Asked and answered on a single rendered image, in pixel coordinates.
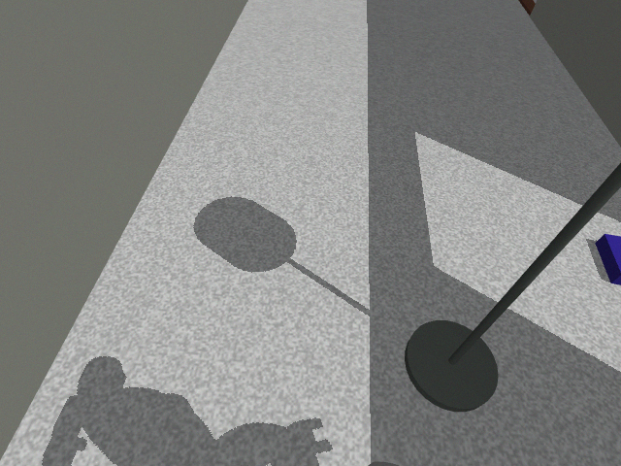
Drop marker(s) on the floor lamp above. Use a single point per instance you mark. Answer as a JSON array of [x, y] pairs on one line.
[[448, 363]]

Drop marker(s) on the carton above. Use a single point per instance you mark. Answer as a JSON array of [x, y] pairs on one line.
[[609, 248]]

